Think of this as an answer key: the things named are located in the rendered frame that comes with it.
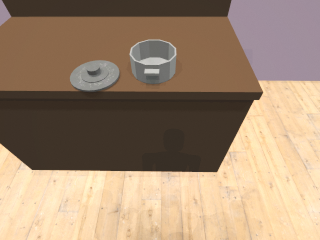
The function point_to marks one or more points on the lid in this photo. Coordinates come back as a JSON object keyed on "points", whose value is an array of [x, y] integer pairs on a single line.
{"points": [[82, 81]]}

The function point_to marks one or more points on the table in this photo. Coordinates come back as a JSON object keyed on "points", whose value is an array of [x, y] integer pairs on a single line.
{"points": [[186, 124]]}

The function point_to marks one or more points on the pot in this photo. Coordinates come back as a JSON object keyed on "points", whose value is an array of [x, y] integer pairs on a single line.
{"points": [[153, 61]]}

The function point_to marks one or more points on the knob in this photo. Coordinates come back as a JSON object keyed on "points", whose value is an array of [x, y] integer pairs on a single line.
{"points": [[93, 69]]}

